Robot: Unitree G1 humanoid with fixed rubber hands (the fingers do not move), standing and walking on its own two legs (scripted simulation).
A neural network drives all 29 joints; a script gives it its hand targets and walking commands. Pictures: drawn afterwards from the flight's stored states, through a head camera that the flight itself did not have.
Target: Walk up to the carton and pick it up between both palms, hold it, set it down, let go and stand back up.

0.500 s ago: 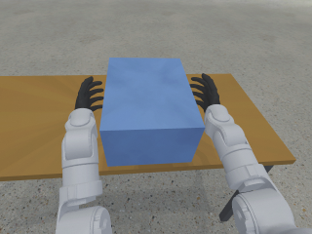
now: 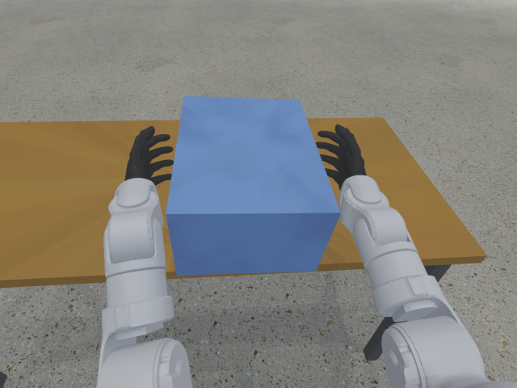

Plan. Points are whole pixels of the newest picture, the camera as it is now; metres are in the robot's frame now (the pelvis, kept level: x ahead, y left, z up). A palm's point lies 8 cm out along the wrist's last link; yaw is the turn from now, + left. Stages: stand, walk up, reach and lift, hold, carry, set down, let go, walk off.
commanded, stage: hold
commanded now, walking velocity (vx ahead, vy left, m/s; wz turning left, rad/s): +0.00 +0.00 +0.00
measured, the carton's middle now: (245, 177) +0.42 +0.02 +0.13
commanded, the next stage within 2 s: set down in 1.86 s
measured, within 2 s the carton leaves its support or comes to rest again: neither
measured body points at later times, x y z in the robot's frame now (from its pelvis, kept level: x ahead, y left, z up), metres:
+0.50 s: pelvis +0.03 +0.01 +0.00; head -0.01 +0.04 +0.45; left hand +0.38 +0.18 +0.17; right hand +0.38 -0.14 +0.16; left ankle +0.05 +0.11 -0.75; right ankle +0.03 -0.09 -0.75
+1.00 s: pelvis +0.01 +0.00 +0.00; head -0.02 +0.02 +0.45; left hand +0.39 +0.17 +0.19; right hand +0.40 -0.14 +0.18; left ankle +0.05 +0.11 -0.75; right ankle +0.03 -0.09 -0.75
